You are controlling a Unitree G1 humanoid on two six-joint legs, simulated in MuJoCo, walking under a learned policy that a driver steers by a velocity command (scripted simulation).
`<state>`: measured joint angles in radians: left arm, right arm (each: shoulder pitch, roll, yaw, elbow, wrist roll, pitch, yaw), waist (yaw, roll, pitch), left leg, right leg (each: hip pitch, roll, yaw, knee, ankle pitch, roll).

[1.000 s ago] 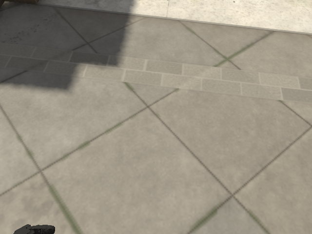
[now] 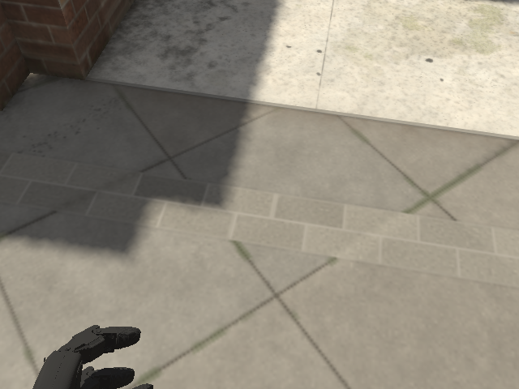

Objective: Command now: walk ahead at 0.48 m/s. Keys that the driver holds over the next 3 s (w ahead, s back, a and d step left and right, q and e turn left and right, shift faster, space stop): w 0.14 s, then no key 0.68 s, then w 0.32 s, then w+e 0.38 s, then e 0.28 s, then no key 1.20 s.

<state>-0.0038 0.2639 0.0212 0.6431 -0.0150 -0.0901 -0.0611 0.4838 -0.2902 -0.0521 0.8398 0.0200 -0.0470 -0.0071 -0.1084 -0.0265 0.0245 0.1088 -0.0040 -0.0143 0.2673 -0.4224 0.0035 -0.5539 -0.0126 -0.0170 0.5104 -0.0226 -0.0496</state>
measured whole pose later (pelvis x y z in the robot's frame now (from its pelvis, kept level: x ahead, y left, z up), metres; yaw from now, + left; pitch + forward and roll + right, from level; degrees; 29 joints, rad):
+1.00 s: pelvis +0.33 +0.00 +0.01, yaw -1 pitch +0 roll +1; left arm 0.32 0.24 0.04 0.97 -0.02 -0.03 0.03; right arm 0.20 -0.25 -0.05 0.91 0.02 -0.04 0.00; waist 0.02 -0.01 -0.01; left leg -0.33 -0.02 0.03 0.64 -0.35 0.06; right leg -0.15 -0.03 0.02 0.54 -0.39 0.01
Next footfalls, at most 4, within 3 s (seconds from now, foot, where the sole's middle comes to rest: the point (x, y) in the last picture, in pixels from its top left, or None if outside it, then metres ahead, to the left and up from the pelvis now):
0.02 right None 0.19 -0.11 -0.76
0.46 left None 0.40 0.10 -0.76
0.74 right None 0.31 -0.14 -0.76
1.52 right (296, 283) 0.72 -0.17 -0.76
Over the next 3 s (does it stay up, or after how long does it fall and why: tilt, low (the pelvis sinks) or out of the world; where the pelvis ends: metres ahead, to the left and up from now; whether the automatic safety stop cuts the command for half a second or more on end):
stays up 0.80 -0.15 0.01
